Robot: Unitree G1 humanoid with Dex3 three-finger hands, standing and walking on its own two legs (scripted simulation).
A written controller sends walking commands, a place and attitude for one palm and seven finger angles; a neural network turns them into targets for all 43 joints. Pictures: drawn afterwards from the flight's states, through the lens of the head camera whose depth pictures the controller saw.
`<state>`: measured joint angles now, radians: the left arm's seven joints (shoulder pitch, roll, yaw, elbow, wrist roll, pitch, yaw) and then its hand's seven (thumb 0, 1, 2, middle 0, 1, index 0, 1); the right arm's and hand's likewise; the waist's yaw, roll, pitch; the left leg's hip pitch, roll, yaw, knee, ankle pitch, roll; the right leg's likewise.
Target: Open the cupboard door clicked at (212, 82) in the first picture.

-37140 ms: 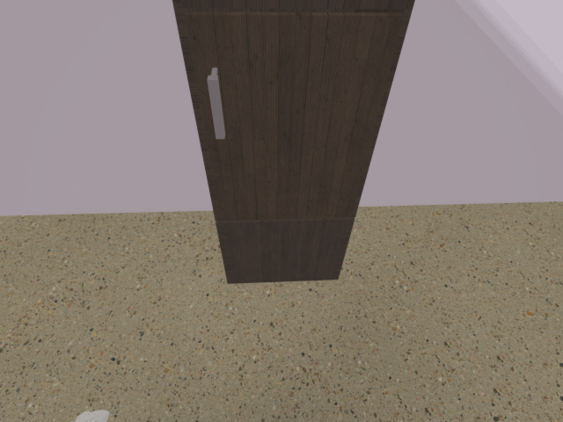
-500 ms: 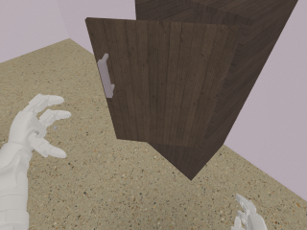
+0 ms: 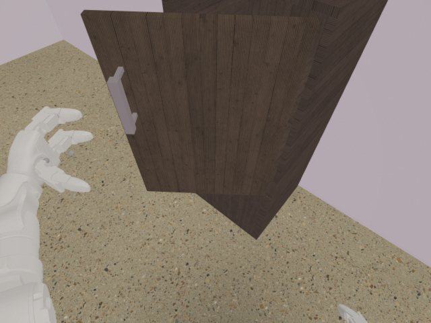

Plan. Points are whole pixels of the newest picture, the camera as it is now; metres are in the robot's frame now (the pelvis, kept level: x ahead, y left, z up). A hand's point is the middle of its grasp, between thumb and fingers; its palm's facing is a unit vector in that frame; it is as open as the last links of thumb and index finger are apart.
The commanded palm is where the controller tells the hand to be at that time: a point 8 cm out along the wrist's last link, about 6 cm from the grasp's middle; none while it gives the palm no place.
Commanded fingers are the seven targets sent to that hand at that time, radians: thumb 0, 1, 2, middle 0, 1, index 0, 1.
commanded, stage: move the hooked fingers beside the handle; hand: left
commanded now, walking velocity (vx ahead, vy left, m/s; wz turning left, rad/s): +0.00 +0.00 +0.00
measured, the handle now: (125, 102) +0.54 +0.21 +0.10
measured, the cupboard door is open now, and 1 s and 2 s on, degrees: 38 38 38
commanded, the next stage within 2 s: slide the fingers in behind the handle in 1.70 s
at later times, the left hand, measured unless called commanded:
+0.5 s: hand (78, 129) +0.43 +0.27 +0.12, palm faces +0.00 -1.00 +0.01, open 14.0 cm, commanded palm +0.42 +0.32 +0.11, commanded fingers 0.00 -0.50 0.30 -0.30 -1.20 -0.30 -1.20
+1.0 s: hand (90, 107) +0.50 +0.27 +0.11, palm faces -0.03 -1.00 +0.01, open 14.0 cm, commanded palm +0.47 +0.32 +0.10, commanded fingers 0.00 -0.50 0.30 -0.30 -1.20 -0.30 -1.20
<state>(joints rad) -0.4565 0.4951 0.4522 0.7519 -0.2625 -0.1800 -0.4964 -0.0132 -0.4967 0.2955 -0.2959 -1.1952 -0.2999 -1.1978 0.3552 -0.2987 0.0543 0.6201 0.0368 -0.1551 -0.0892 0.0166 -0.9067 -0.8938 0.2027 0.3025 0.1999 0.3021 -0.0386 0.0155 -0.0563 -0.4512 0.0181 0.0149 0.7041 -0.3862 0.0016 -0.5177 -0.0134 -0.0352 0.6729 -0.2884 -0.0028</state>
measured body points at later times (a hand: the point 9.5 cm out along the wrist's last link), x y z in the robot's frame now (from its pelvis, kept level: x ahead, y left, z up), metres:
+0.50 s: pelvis +0.00 +0.00 -0.01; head +0.07 +0.01 +0.44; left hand +0.43 +0.33 +0.12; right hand +0.06 -0.27 -0.11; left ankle -0.02 +0.12 -0.72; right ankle +0.03 -0.12 -0.72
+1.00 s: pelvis +0.00 +0.01 -0.02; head +0.12 +0.03 +0.42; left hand +0.50 +0.33 +0.11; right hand -0.01 -0.26 -0.12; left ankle -0.02 +0.12 -0.72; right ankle +0.03 -0.12 -0.72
